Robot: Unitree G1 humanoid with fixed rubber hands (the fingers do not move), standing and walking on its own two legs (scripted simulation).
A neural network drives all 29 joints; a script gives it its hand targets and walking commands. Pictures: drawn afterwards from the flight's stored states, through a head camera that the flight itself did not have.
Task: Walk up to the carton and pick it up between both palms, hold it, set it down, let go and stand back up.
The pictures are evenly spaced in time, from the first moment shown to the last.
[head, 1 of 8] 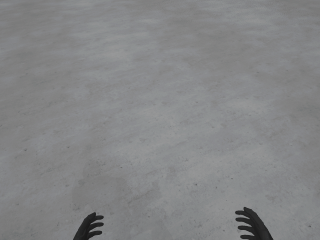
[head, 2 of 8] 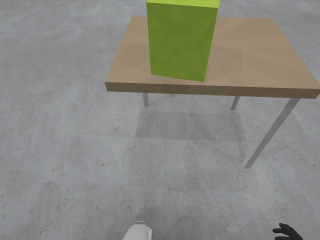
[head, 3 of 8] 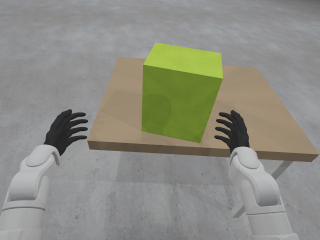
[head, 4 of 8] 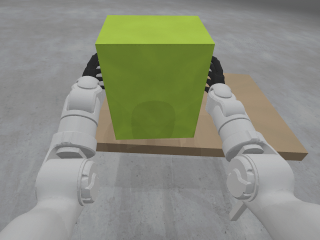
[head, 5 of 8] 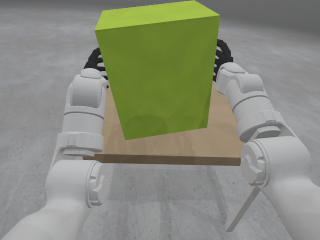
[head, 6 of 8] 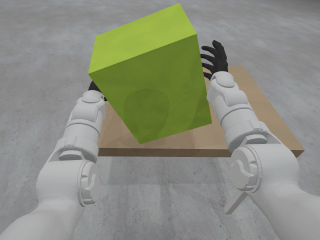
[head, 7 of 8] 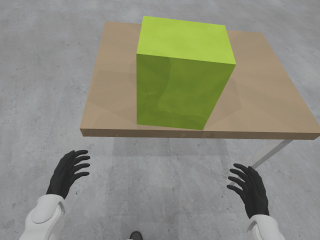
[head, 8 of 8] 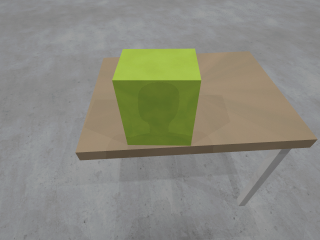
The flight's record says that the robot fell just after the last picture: no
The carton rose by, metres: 0.21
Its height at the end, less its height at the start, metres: +0.00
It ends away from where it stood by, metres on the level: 0.03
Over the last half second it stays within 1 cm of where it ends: yes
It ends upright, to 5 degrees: yes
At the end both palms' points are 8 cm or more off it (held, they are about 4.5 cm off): yes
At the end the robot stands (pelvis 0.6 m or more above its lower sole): yes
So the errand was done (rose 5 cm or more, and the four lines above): yes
